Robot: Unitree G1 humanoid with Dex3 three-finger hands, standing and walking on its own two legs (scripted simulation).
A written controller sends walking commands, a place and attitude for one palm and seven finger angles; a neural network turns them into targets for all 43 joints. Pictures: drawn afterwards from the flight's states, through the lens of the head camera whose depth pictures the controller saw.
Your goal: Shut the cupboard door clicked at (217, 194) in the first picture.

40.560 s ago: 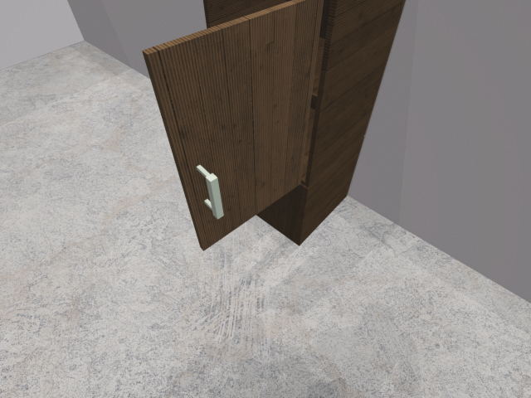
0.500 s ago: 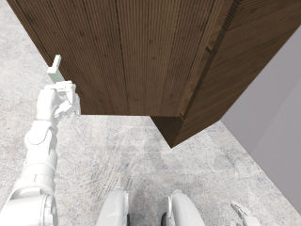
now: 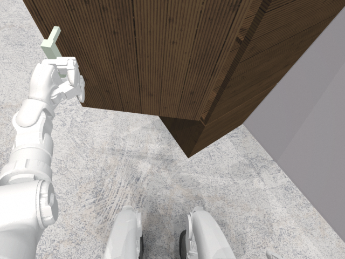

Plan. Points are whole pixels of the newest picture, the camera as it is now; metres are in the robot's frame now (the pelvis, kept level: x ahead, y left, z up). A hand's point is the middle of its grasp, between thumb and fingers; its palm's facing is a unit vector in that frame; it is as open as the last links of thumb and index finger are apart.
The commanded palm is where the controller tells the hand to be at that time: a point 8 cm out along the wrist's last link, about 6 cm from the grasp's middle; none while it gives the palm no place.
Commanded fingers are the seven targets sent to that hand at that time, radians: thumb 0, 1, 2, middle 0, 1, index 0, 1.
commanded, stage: push the door shut along its arc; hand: left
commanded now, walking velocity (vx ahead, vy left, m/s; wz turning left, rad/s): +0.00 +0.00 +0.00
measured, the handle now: (63, 60) +0.55 +0.24 +0.05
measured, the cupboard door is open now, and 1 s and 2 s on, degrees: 51 39 33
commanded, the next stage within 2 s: pull the fist back off the door in 1.06 s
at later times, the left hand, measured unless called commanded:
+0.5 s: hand (103, 60) +0.54 +0.15 +0.06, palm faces -0.27 -0.96 -0.04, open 3.1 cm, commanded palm +0.54 +0.19 +0.06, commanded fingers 0.00 0.90 0.90 -1.30 -1.50 -1.30 -1.50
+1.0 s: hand (110, 49) +0.58 +0.14 +0.06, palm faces -0.35 -0.93 -0.04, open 3.1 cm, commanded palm +0.61 +0.14 +0.06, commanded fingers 0.00 0.90 0.90 -1.30 -1.50 -1.30 -1.50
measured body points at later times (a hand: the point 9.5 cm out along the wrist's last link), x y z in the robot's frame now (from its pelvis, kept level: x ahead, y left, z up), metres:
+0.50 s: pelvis +0.00 +0.00 -0.01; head +0.17 +0.02 +0.40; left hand +0.55 +0.20 +0.07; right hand +0.01 -0.27 -0.12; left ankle +0.06 +0.11 -0.60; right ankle +0.04 -0.12 -0.60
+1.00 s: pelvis -0.01 +0.00 -0.04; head +0.19 +0.04 +0.37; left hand +0.59 +0.19 +0.07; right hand +0.00 -0.28 -0.12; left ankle +0.06 +0.11 -0.60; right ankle +0.04 -0.12 -0.60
